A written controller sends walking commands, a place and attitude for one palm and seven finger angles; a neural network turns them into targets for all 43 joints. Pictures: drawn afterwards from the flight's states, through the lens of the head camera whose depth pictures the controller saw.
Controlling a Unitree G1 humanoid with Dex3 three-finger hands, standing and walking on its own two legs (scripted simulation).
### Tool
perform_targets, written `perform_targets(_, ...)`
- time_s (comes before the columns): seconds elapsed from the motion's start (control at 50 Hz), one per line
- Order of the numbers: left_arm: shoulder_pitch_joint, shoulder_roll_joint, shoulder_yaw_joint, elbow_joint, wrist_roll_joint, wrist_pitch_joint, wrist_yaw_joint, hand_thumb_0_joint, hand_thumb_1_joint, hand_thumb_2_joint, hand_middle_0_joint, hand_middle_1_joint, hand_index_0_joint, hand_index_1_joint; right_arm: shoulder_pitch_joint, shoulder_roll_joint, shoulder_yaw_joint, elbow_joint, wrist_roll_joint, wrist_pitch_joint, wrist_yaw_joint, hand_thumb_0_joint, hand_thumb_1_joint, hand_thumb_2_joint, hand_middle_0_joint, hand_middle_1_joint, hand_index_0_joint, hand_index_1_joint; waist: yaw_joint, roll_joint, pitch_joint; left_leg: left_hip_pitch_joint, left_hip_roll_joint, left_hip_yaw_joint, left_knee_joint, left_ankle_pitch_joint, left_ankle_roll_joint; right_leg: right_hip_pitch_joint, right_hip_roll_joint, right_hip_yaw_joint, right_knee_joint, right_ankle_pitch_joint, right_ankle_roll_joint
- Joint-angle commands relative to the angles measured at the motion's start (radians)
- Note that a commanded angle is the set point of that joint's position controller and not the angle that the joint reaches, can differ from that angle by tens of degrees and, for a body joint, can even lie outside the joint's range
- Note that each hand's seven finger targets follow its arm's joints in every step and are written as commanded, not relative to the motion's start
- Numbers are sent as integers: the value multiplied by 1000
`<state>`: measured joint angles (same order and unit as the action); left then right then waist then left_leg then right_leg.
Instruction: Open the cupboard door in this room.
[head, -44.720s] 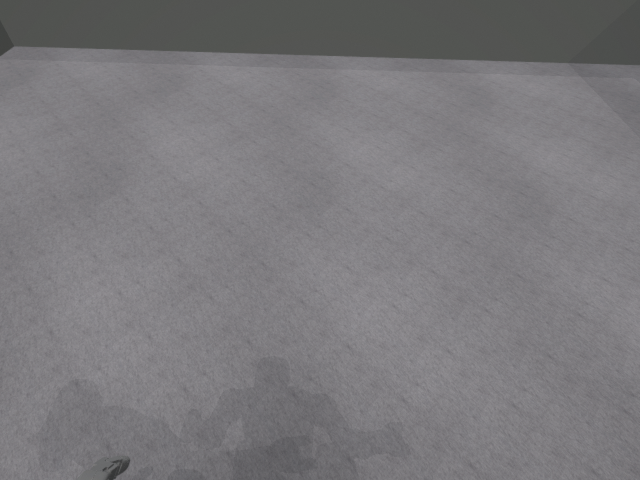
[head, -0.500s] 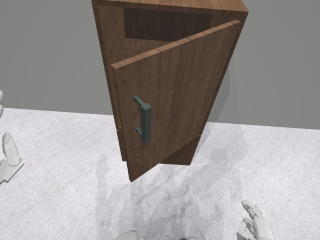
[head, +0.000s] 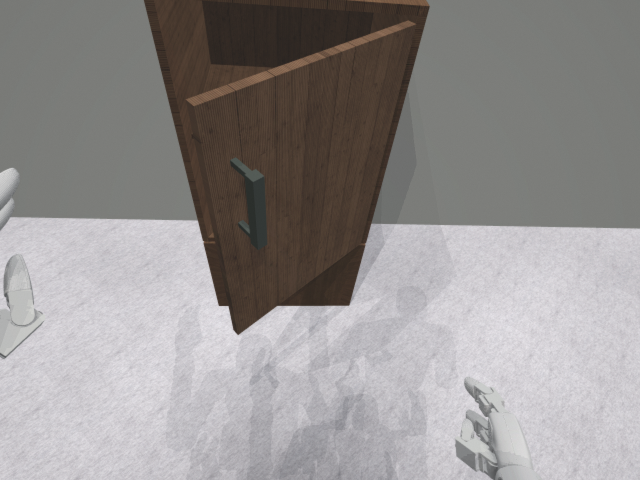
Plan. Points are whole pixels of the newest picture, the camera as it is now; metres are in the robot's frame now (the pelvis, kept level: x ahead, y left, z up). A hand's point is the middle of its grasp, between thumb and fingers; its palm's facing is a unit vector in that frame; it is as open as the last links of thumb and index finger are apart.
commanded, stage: stop stepping back and stand still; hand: left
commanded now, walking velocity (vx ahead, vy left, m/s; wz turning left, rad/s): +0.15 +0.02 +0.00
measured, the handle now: (249, 205) +0.48 +0.14 +0.05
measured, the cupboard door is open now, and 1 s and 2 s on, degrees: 41 41 41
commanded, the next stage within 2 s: let the arm hang, fingers relaxed in 0.66 s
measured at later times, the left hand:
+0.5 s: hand out of the picture +0.12 +0.27 +0.17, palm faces +0.51 -0.75 -0.42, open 7.4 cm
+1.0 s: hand out of the picture +0.04 +0.18 -0.14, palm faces +0.10 -0.96 -0.27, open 7.4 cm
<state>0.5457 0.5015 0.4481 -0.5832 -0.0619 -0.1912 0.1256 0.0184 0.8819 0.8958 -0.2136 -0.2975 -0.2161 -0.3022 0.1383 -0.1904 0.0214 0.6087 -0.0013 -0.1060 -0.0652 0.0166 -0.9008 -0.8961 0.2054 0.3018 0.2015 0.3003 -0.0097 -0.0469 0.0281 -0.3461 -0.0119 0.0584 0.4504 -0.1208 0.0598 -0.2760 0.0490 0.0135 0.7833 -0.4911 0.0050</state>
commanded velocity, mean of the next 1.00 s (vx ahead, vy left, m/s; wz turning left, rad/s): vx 0.08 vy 0.01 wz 0.00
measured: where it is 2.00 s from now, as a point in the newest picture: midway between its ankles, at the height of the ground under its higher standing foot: outside the picture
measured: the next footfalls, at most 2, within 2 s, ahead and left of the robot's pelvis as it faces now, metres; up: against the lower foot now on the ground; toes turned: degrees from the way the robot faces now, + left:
left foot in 0.42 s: -0.05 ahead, +0.12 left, +0.00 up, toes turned +6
left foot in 1.28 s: -0.10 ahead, +0.08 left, +0.00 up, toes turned +8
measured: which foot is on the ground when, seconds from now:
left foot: down 0.00-0.18, up 0.20-0.40, down 0.42-1.00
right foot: down 0.00-1.00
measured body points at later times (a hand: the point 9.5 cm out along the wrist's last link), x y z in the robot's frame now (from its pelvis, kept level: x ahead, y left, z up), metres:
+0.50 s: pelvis -0.07 -0.01 +0.00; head -0.09 +0.00 +0.45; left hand +0.09 +0.31 +0.19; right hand +0.08 -0.25 -0.08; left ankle -0.09 +0.11 -0.74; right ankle -0.02 -0.10 -0.73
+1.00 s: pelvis -0.08 -0.02 -0.02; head -0.06 -0.04 +0.43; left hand +0.03 +0.23 -0.12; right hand +0.03 -0.26 -0.16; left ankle -0.09 +0.11 -0.74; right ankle -0.06 -0.11 -0.72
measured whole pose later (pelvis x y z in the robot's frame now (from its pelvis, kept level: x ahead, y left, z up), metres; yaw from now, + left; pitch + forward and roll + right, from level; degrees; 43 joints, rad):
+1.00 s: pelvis -0.08 -0.02 -0.02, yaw +6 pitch +0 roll +4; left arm 0.25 0.20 0.04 0.62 0.02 0.07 0.01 0.01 0.91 0.90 -0.19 -0.29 -0.20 -0.30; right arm 0.22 -0.24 0.01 0.82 -0.06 -0.01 -0.01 0.01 -0.90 -0.90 0.20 0.30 0.20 0.30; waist -0.05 -0.02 0.03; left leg -0.31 -0.05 0.02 0.63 -0.32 0.00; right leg -0.43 0.00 0.04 0.86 -0.44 0.00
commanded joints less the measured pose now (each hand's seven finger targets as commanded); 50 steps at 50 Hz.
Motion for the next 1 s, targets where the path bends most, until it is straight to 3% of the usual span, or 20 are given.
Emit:
perform_targets(0.0, 95, 93, 129, -109, -9, -10, 43, 0, 900, 900, -200, -300, -200, -300, -13, -130, -52, -133, 2, -71, -3, 0, -900, -900, 200, 300, 200, 300, 4, 212, -134, 141, 247, -290, -256, -26, 68, -30, -30, -1, -18, 3, 13)
perform_targets(0.04, 121, 88, 121, -88, -3, 3, 49, 0, 900, 900, -200, -300, -200, -300, -36, -136, -46, -153, 3, -58, -13, 0, -900, -900, 200, 300, 200, 300, 3, 219, -74, -72, 207, -231, -351, -414, 35, 124, -11, -65, -125, 40, 7)
perform_targets(0.1, 75, 78, 91, -77, 22, -6, 48, 0, 900, 900, -200, -300, -200, -300, -51, -147, -55, -173, -1, -43, -24, 0, -900, -900, 200, 300, 200, 300, 2, 242, -34, -275, 134, -141, -312, -584, -17, 309, 0, -118, -261, 82, -8)
perform_targets(0.12, 55, 92, 89, -73, 30, -10, 46, 0, 900, 900, -200, -300, -200, -300, -53, -141, -59, -174, -4, -39, -24, 0, -900, -900, 200, 300, 200, 300, 2, 175, -26, -251, 89, -101, -192, -531, -33, 256, -43, -68, -365, 37, -23)
perform_targets(0.16, -32, 145, 101, -146, 37, -23, 42, 0, 900, 900, -200, -300, -200, -300, -48, -146, -72, -159, -15, -26, -21, 0, -900, -900, 200, 300, 200, 300, 5, -132, -24, -20, -34, -62, 404, -312, -77, -209, -369, 411, -723, -316, -154)
perform_targets(0.18, -113, 125, 68, -175, 40, -35, 43, 0, 900, 900, -200, -300, -200, -300, -37, -140, -68, -128, -22, -29, -22, 0, -900, -900, 200, 300, 200, 300, 6, -155, -5, -56, -17, -81, 590, -295, -78, -250, -420, 433, -721, -296, -179)
perform_targets(0.28, -173, 96, 56, -38, 64, -55, 53, 0, 900, 900, -200, -300, -200, -300, -4, -126, -52, -100, -16, -61, -41, 0, -900, -900, 200, 300, 200, 300, -8, -48, -42, 46, 34, -18, 359, -239, -49, -188, -280, 152, -607, -154, -100)
perform_targets(0.36, -134, 78, 51, -20, 63, -63, 62, 0, 900, 900, -200, -300, -200, -300, 23, -133, -58, -92, -17, -87, -51, 0, -900, -900, 200, 300, 200, 300, 4, 13, -18, 135, 11, 19, 4, -289, -16, -109, -252, 153, -544, -153, -91)
perform_targets(0.42, -116, 82, 81, -96, 53, -94, 63, 0, 900, 900, -200, -300, -200, -300, 36, -162, -61, -126, -12, -93, -32, 0, -900, -900, 200, 300, 200, 300, 9, 285, -51, 135, 221, -304, -187, -264, 61, -62, -62, -5, -178, 152, -15)
perform_targets(0.44, -104, 95, 101, -104, 55, -92, 63, 0, 900, 900, -200, -300, -200, -300, 40, -151, -64, -132, -8, -98, -21, 0, -900, -900, 200, 300, 200, 300, 13, 238, -84, 155, 263, -320, -168, -95, 66, -72, -44, -67, -99, 177, 0)
perform_targets(0.48, -75, 86, 96, -65, 53, -82, 52, 0, 900, 900, -200, -300, -200, -300, 22, -120, -54, -108, -12, -98, -17, 0, -900, -900, 200, 300, 200, 300, 2, 260, -24, 15, 274, -316, -241, -276, 84, -49, -48, -57, -28, 83, 7)
perform_targets(0.56, -85, 73, 66, -59, 54, -71, 47, 0, 900, 900, -200, -300, -200, -300, 13, -151, -55, -102, -6, -108, -11, 0, -900, -900, 200, 300, 200, 300, -2, 160, -6, 4, 188, -143, -57, -37, 27, 90, -46, -64, -305, 278, -4)
perform_targets(0.66, -72, 96, 84, -20, 32, -66, 43, 0, 900, 900, -200, -300, -200, -300, 30, -132, -67, -94, 4, -90, 3, 0, -900, -900, 200, 300, 200, 300, -6, -87, -114, -17, 18, -23, 252, -227, -48, 135, -276, 320, -465, 390, -134)
perform_targets(0.72, -70, 107, 110, -37, 37, -70, 47, 0, 900, 900, -200, -300, -200, -300, 12, -111, -52, -100, 0, -74, 2, 0, -900, -900, 200, 300, 200, 300, 7, -101, -105, -14, 36, -60, 232, -311, -39, 136, -293, 248, -474, 379, -141)
perform_targets(0.74, -165, -120, -296, 702, 133, 107, -79, 0, 900, 900, -200, -300, -200, -300, 34, -224, -109, 152, -15, -66, 90, 0, -900, -900, 200, 300, 200, 300, -53, -36, -31, -81, 90, -88, 332, -252, -33, -8, -342, 108, -304, 646, -158)
perform_targets(0.78, -128, -173, -305, 722, 103, 189, -117, 0, 900, 900, -200, -300, -200, -300, 161, -164, -93, 123, -5, 22, 80, 0, -900, -900, 200, 300, 200, 300, -56, 30, -65, 109, 89, -142, 152, 13, -16, -139, -199, 18, -190, 406, -91)
perform_targets(0.82, -192, -216, -344, 767, 92, 204, -119, 0, 900, 900, -200, -300, -200, -300, 120, -224, -86, 98, -36, 46, 72, 0, -900, -900, 200, 300, 200, 300, -42, 196, -12, 22, 332, -494, -83, 124, 145, -287, -44, -46, 171, -18, -7)
perform_targets(0.84, -244, -198, -348, 787, 92, 203, -118, 0, 900, 900, -200, -300, -200, -300, 103, -237, -81, 86, -47, 51, 63, 0, -900, -900, 200, 300, 200, 300, -43, 105, -19, -2, 361, -536, -117, 129, 189, -274, -60, 44, 260, -63, -6)
perform_targets(0.92, -309, -179, -362, 1017, 85, 193, -111, 0, 900, 900, -200, -300, -200, -300, 66, -221, -70, 108, -62, 58, 40, 0, -900, -900, 200, 300, 200, 300, -2, 82, -86, 148, 289, -355, -2, 642, 167, -205, -70, 62, 170, -1, 6)
perform_targets(0.98, -190, -129, -365, 1204, 86, 179, -112, 0, 900, 900, -200, -300, -200, -300, 12, -184, -63, 145, -28, 81, 44, 0, -900, -900, 200, 300, 200, 300, 65, 75, -152, 37, 112, -166, 125, 200, 11, 158, -97, 117, -297, 389, -14)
